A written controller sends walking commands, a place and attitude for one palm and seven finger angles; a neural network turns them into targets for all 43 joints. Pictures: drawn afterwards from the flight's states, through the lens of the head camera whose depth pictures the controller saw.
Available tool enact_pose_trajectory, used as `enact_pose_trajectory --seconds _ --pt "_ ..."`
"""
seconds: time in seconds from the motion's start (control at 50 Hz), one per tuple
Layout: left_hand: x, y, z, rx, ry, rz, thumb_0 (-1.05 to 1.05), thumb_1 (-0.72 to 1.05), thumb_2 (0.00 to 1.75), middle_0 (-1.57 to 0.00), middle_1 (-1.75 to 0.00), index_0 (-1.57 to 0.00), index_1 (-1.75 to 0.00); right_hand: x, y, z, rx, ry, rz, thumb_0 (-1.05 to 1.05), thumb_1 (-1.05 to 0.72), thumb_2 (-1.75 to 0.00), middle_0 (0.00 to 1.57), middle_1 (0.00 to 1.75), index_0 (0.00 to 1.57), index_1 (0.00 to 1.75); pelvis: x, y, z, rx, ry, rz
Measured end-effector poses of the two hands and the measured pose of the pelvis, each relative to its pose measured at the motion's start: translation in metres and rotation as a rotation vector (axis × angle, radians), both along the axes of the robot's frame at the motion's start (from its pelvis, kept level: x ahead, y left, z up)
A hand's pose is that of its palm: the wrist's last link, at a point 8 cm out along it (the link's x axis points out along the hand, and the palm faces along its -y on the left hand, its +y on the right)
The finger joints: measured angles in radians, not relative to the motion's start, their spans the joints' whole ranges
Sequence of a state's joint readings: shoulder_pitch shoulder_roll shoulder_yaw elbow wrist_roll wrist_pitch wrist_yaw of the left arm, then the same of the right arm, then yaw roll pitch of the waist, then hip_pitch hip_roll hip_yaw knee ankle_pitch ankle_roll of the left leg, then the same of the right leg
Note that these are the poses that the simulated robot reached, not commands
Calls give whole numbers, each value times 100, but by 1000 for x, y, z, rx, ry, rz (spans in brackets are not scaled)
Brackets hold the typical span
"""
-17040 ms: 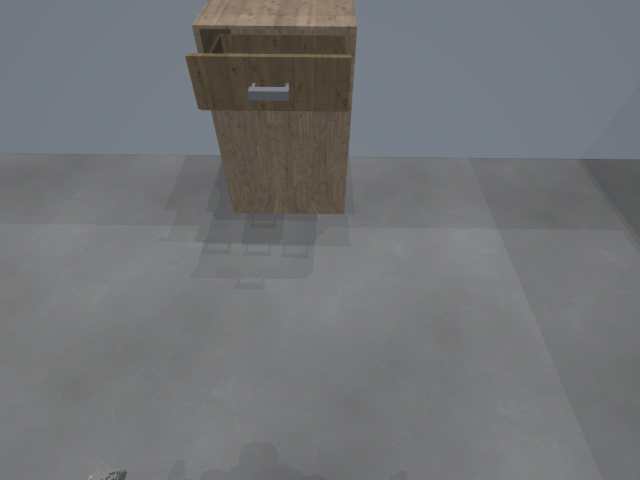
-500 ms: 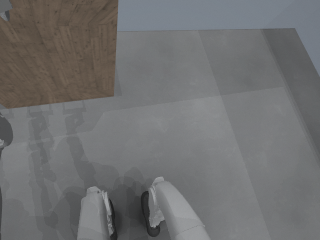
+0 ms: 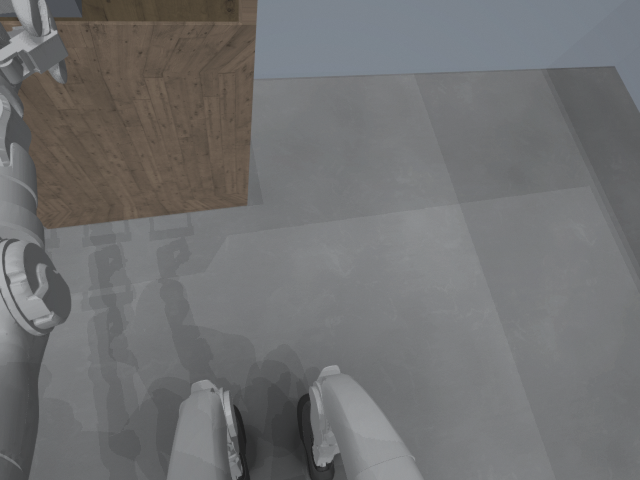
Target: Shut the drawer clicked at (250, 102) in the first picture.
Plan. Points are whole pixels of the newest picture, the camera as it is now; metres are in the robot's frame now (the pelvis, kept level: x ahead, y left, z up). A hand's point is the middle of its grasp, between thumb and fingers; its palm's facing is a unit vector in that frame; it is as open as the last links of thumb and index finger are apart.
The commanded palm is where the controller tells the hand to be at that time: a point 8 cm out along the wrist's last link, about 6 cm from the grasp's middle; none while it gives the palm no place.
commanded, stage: pull the fist back off the drawer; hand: left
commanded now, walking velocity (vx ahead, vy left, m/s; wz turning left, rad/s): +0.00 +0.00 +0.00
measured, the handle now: out of the picture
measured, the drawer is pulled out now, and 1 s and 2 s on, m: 0.00 0.00 0.00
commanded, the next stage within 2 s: draw the hand back to the body in 0.10 s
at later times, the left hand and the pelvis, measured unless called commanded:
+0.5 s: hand (3, 85) +0.49 +0.22 +0.12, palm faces +0.10 -0.99 -0.02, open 3.2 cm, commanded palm +0.45 +0.25 +0.13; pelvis +0.05 -0.01 +0.06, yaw +2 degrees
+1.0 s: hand out of the picture +0.34 +0.23 +0.21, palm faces +0.32 -0.91 -0.25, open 3.2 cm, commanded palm +0.28 +0.27 +0.23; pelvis +0.05 -0.01 +0.12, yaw +4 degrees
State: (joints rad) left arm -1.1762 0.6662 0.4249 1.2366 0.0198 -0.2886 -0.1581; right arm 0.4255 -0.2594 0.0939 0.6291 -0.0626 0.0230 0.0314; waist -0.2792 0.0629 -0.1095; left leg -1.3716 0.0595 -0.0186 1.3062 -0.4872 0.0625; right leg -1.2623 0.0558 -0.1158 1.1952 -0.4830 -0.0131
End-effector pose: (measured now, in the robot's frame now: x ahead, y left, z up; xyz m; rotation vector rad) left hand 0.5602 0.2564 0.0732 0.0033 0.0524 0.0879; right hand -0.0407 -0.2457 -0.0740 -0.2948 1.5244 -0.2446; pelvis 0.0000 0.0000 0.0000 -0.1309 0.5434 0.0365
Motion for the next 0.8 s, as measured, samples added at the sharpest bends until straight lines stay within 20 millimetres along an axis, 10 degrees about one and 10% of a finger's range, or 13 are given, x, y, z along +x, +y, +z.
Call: enact_pose_trajectory --seconds 0.3,0.8 --pt "-15 2 10 15 -38 14 1 89 90 -140 -160 -140 -160 58 -15 4 23 -60 9 0 -91 -89 21 30 20 30 29 -5 19 30 -38 -8" --pt "-195 12 102 139 -7 68 1 90 90 -140 -160 -140 -160 246 -3 86 92 -632 159 0 -91 -89 20 30 20 30 52 -8 93 104 -373 25"
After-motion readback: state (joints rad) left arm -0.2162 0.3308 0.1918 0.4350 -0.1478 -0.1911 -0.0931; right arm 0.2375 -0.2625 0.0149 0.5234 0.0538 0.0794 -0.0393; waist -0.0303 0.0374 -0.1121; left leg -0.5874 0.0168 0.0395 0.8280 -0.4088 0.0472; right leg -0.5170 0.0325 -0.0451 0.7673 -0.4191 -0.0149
